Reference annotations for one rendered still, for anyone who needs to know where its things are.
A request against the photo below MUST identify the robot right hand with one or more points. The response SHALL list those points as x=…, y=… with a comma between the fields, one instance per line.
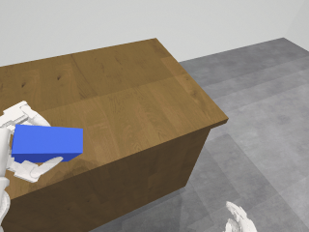
x=245, y=224

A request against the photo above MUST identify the left robot forearm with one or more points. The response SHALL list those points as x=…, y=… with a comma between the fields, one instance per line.
x=5, y=200

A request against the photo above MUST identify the table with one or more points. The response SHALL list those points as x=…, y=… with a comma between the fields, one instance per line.
x=145, y=121

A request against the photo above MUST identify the robot left hand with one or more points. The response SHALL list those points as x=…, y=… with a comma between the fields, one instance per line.
x=21, y=114

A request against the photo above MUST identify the sponge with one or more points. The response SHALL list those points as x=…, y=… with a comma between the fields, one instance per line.
x=42, y=143

